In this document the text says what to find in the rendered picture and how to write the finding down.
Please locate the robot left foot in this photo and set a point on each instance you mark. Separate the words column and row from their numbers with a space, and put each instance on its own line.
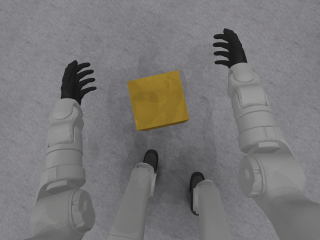
column 151, row 158

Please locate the carton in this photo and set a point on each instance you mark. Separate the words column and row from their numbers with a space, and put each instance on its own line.
column 158, row 101

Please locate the left robot hand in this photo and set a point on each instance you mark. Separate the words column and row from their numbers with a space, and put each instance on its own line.
column 71, row 84

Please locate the left robot upper arm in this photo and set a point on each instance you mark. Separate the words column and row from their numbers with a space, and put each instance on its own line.
column 66, row 215

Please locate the right robot hand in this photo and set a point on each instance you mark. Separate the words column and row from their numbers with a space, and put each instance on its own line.
column 235, row 53

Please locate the robot right forearm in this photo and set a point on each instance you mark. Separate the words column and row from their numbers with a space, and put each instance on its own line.
column 258, row 132

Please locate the left robot thigh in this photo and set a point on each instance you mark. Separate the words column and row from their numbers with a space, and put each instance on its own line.
column 130, row 218

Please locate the right robot upper arm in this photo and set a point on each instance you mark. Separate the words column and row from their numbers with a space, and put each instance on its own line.
column 276, row 182

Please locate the robot left forearm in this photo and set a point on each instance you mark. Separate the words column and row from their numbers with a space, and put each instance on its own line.
column 63, row 168

